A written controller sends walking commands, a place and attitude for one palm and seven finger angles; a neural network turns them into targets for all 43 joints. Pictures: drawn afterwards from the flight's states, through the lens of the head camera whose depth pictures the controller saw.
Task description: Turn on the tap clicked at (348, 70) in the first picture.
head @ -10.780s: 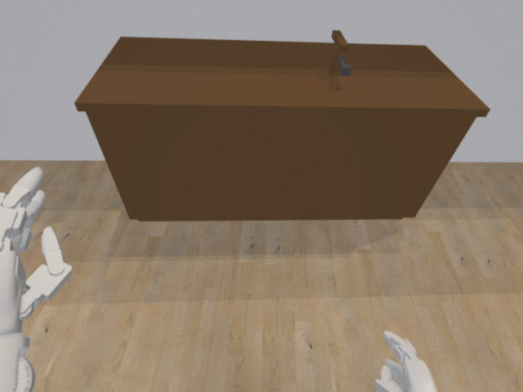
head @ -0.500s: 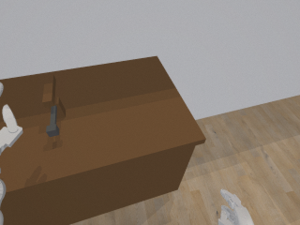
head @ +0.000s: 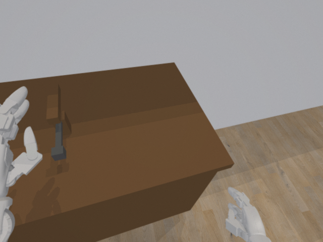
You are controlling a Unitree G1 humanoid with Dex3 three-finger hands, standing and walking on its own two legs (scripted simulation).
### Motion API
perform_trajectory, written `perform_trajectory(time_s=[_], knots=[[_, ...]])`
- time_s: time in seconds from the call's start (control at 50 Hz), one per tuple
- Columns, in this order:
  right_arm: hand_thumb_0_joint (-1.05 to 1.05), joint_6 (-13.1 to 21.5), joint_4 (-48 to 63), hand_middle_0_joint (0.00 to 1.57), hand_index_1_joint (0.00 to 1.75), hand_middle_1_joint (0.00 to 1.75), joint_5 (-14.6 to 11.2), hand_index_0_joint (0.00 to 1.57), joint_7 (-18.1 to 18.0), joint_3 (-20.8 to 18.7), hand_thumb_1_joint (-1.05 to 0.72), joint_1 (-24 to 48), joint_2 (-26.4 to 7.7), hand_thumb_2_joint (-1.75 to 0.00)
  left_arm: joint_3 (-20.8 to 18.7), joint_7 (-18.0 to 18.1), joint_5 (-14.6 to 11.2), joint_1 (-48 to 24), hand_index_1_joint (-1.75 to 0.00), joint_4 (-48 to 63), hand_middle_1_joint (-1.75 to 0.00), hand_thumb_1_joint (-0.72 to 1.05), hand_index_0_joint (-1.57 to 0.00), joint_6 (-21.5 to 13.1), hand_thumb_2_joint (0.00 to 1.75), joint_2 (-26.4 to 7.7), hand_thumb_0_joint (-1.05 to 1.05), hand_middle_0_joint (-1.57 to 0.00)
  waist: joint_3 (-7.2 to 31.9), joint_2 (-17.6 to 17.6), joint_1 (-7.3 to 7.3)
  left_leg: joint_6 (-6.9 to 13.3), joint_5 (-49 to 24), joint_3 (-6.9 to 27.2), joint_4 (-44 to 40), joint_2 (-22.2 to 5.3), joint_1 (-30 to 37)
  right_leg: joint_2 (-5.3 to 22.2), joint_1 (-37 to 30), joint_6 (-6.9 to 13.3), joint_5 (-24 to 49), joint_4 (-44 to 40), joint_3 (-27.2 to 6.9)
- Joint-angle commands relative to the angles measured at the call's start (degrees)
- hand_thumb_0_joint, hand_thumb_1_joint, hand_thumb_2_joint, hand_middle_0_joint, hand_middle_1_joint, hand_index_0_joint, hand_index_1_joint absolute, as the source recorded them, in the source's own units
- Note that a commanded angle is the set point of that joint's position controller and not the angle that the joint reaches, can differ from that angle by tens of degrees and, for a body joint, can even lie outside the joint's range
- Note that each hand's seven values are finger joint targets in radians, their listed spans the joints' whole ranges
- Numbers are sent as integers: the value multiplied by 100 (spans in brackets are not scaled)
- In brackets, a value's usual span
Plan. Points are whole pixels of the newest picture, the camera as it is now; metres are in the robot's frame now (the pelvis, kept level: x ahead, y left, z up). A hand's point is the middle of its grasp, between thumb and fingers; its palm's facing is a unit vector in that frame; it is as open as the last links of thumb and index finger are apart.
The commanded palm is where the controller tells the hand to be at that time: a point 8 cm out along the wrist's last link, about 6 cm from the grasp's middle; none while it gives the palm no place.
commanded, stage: come to a stop and stand still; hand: left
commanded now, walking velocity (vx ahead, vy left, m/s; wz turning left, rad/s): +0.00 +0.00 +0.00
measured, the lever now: (58, 153) +0.31 +0.30 +0.00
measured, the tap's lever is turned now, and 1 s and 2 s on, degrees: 0 0 0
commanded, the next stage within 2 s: look again from close up in 0.10 s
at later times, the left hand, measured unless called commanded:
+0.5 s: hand (44, 168) +0.20 +0.23 +0.16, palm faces +0.39 -0.86 -0.33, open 7.4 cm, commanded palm +0.14 +0.26 +0.18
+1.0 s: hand (34, 141) +0.22 +0.24 +0.20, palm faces +0.43 -0.77 -0.47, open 7.4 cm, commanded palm +0.13 +0.25 +0.18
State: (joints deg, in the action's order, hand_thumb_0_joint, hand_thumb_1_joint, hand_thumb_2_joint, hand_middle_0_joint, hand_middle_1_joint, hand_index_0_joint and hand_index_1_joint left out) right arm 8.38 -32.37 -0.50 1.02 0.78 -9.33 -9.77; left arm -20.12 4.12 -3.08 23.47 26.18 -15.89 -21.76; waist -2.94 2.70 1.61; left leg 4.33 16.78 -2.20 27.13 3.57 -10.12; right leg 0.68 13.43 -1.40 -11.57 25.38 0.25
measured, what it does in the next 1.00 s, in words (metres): stands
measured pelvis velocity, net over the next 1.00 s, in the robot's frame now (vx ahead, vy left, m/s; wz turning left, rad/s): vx -0.02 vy -0.03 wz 0.04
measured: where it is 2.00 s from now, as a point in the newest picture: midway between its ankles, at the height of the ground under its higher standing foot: outside the picture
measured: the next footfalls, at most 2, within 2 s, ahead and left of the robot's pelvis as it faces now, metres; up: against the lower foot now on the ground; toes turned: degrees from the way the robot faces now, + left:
none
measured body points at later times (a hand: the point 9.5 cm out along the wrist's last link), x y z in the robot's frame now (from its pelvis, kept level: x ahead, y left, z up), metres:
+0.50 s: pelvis -0.02 -0.02 +0.00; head +0.00 +0.00 +0.45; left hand +0.17 +0.27 +0.18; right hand +0.16 -0.24 -0.07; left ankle -0.03 +0.06 -0.74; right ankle +0.02 -0.14 -0.74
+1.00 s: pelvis -0.02 -0.03 +0.00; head +0.02 -0.01 +0.44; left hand +0.20 +0.28 +0.22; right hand +0.16 -0.25 -0.08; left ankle -0.02 +0.06 -0.74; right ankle +0.02 -0.14 -0.74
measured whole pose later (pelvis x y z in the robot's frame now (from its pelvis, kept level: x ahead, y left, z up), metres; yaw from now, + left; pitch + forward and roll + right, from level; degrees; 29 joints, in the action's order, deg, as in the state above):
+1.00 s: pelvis -0.02 -0.03 +0.00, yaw +2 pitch +0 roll -1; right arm 8.7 -32.3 -1.4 -2.4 3.1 -14.5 -11.9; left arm -23.3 4.6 -0.3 11.4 21.7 -16.1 -30.4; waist -4.0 2.6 2.3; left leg 2.6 16.5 0.5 30.3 2.3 -14.1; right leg -1.0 16.4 0.7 -12.1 27.9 2.0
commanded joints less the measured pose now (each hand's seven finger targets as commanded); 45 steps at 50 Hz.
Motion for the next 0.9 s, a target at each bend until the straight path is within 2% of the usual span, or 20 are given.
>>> perform_trajectory(time_s=[0.0, 0.02, 0.1, 0.12, 0.18, 0.22, 0.24, 0.34, 0.4, 0.42, 0.5, 0.52, 0.6, 0.62, 0.68, 0.72, 0.76, 0.8, 0.82, 0.88], knots=[[0, 151, 880, 20, 30, 30, -25, 20, -156, -273, -90, 309, -783, -90, -904, 134, -59, -618, -30, 1709, -30, 90, -20, -268, 90, -1155, 0, -20, 1124, -896, -35, -807, -3494, 547, -506, -933, 205, 93, -801, 222, 1491, 226, 72], [0, 144, 875, 20, 30, 30, 18, 20, -169, -271, -90, 266, -809, -90, -789, 126, -75, -605, -30, 1668, -30, 90, -20, -279, 90, -1012, 0, -20, 1131, -913, -39, -792, -3539, 582, -516, -946, 179, 93, -794, 226, 1347, 225, 107], [0, 199, 913, 20, 30, 30, 2, 20, -170, -272, -90, 338, -779, -90, -731, 197, -31, -532, -30, 1999, -30, 90, -20, -245, 90, -1008, 0, -20, 1267, -1191, -25, -767, -3474, 505, -393, -937, 361, 121, -883, 258, 1526, 123, 33], [0, 177, 872, 20, 30, 30, 44, 20, -170, -261, -90, 266, -818, -90, -602, 194, -43, -436, -30, 1790, -30, 90, -20, -237, 90, -842, 0, -20, 1249, -1052, -36, -739, -3227, 531, -405, -919, 173, 140, -984, 263, 1539, 66, 39], [0, 152, 855, 20, 30, 30, 16, 20, -184, -306, -90, 206, -858, -90, -609, 232, -20, -297, -30, 1460, -30, 90, -20, -166, 90, -795, 0, -20, 1129, -813, -33, -719, -2541, 533, -454, -864, -105, 198, -1159, 290, 1891, -34, -144], [0, 84, 805, 20, 30, 30, 25, 20, -205, -270, -90, 196, -865, -90, -540, 229, -34, -183, -30, 1107, -30, 90, -20, -115, 90, -659, 0, -20, 985, -726, -50, -694, -2158, 504, -578, -798, -274, 175, -1120, 275, 1813, -116, -132], [0, 80, 836, 20, 30, 30, -5, 20, -217, -302, -90, 191, -866, -90, -595, 232, -32, -242, -30, 1099, -30, 90, -20, -99, 90, -729, 0, -20, 963, -631, -45, -688, -2039, 543, -608, -803, -307, 186, -1155, 281, 1841, -133, -190], [0, 45, 876, 20, 30, 30, -17, 20, -290, -281, -90, 287, -852, -90, -572, 219, -38, -363, -30, 974, -30, 90, -20, -70, 90, -748, 0, -20, 789, -375, -28, -503, -1147, 555, -823, -768, -480, 200, -1107, 232, 1369, -327, -265], [0, 96, 884, 20, 30, 30, -30, 20, -311, -254, -90, 400, -842, -90, -608, 248, -16, -533, -30, 1333, -30, 90, -20, -99, 90, -874, 0, -20, 804, -568, -25, -430, -877, 540, -861, -719, -470, 198, -1094, 225, 1174, -385, -317], [0, 95, 859, 20, 30, 30, 5, 20, -311, -242, -90, 366, -863, -90, -514, 234, -22, -488, -30, 1215, -30, 90, -20, -116, 90, -759, 0, -20, 774, -604, -21, -395, -724, 545, -909, -704, -591, 188, -1119, 217, 1001, -413, -285], [0, 177, 852, 20, 30, 30, -17, 20, -314, -262, -90, 391, -859, -90, -698, 272, 13, -425, -30, 1453, -30, 90, -20, -147, 90, -967, 0, -20, 775, -747, -5, -352, -451, 541, -890, -677, -590, 203, -1086, 230, 801, -497, -395], [0, 171, 827, 20, 30, 30, 9, 20, -307, -252, -90, 332, -870, -90, -550, 254, 2, -376, -30, 1284, -30, 90, -20, -155, 90, -776, 0, -20, 739, -687, -12, -336, -349, 541, -923, -659, -659, 189, -1064, 227, 614, -539, -383], [0, 199, 796, 20, 30, 30, -20, 20, -305, -288, -90, 312, -882, -90, -685, 269, 24, -224, -30, 1061, -30, 90, -20, -118, 90, -871, 0, -20, 577, -531, -9, -320, -104, 525, -920, -666, -608, 201, -784, 232, 227, -753, -524], [0, 170, 768, 20, 30, 30, 13, 20, -303, -274, -90, 239, -898, -90, -536, 247, 10, -203, -30, 843, -30, 90, -20, -107, 90, -692, 0, -20, 557, -417, -27, -312, -15, 546, -954, -650, -683, 196, -781, 226, 24, -791, -497], [0, 176, 767, 20, 30, 30, -1, 20, -295, -329, -90, 205, -926, -90, -537, 238, 34, -250, -30, 781, -30, 90, -20, -85, 90, -727, 0, -20, 533, -250, -30, -256, 189, 508, -833, -627, -624, 264, -592, 250, -418, -970, -663], [0, 168, 740, 20, 30, 30, 5, 20, -297, -321, -90, 208, -930, -90, -426, 220, 36, -282, -30, 767, -30, 90, -20, -66, 90, -644, 0, -20, 512, -213, -62, -231, 308, 475, -814, -604, -566, 254, -451, 260, -686, -1021, -645], [0, 203, 757, 20, 30, 30, -4, 20, -295, -347, -90, 216, -954, -90, -453, 228, 60, -463, -30, 966, -30, 90, -20, -61, 90, -730, 0, -20, 535, -282, -57, -210, 348, 458, -756, -578, -547, 282, -412, 272, -797, -1047, -743], [0, 227, 736, 20, 30, 30, -21, 20, -293, -326, -90, 312, -939, -90, -575, 256, 87, -582, -30, 1212, -30, 90, -20, -75, 90, -909, 0, -20, 550, -485, -39, -219, 164, 483, -809, -597, -500, 257, -453, 261, -547, -1002, -674], [0, 230, 724, 20, 30, 30, 8, 20, -295, -309, -90, 266, -931, -90, -481, 259, 77, -578, -30, 1160, -30, 90, -20, -88, 90, -795, 0, -20, 626, -508, -53, -224, 56, 526, -850, -594, -570, 241, -636, 265, -390, -895, -598], [0, 279, 757, 20, 30, 30, -10, 20, -287, -335, -90, 260, -926, -90, -591, 275, 67, -467, -30, 1330, -30, 90, -20, -98, 90, -881, 0, -20, 853, -525, -15, -252, -534, 541, -764, -641, -435, 240, -961, 269, 560, -638, -553]])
